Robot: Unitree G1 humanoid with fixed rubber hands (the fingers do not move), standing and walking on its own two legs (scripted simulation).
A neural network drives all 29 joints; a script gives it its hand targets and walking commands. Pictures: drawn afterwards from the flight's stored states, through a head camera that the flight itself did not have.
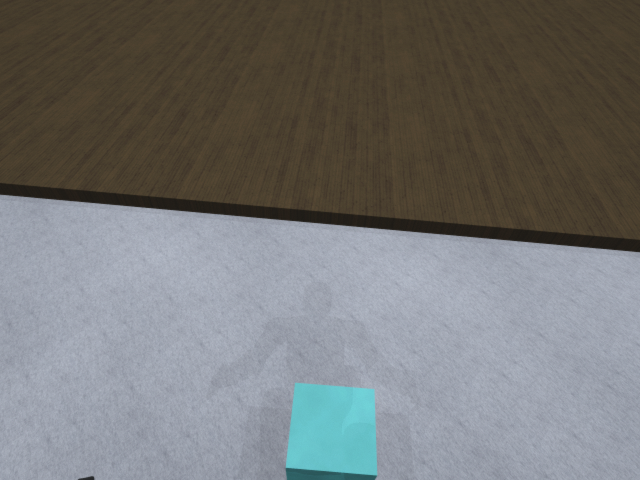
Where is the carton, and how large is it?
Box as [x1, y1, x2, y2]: [286, 383, 376, 479]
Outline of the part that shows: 295,383 286,460 287,479 374,479 376,476 376,451 373,389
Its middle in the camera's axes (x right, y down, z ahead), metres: +0.03 +0.54 +1.05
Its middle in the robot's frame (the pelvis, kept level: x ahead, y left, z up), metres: +0.38 -0.05 -0.66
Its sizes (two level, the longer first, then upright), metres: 0.210 0.200 0.250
